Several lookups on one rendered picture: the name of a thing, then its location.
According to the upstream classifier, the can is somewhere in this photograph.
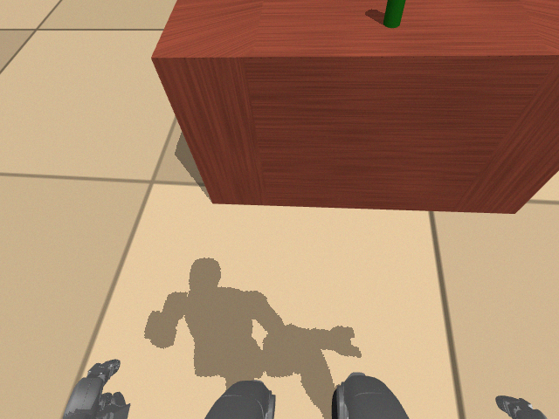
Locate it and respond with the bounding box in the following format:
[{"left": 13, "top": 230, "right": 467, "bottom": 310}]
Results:
[{"left": 383, "top": 0, "right": 405, "bottom": 28}]

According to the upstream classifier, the left robot hand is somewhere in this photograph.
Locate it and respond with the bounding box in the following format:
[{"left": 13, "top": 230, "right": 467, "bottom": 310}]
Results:
[{"left": 63, "top": 360, "right": 130, "bottom": 419}]

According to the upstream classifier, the right robot hand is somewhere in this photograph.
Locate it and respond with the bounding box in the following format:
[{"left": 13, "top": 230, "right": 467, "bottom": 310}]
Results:
[{"left": 495, "top": 395, "right": 548, "bottom": 419}]

